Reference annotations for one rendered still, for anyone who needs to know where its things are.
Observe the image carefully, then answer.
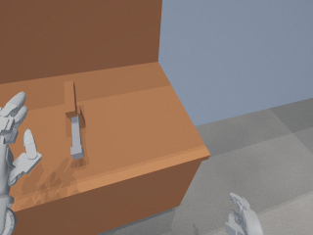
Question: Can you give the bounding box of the left robot forearm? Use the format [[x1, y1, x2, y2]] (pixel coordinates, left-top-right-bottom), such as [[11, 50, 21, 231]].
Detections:
[[0, 195, 17, 235]]

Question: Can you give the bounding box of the robot left hand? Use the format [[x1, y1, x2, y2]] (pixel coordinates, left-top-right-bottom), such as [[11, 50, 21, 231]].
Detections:
[[0, 91, 42, 196]]

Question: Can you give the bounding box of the tap lever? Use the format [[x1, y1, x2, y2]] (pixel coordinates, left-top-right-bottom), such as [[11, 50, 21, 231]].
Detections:
[[70, 115, 84, 160]]

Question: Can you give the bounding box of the robot right hand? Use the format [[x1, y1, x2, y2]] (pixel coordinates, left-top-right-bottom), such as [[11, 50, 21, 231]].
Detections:
[[225, 192, 264, 235]]

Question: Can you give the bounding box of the counter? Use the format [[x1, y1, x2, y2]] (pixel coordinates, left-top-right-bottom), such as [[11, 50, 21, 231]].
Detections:
[[0, 0, 210, 235]]

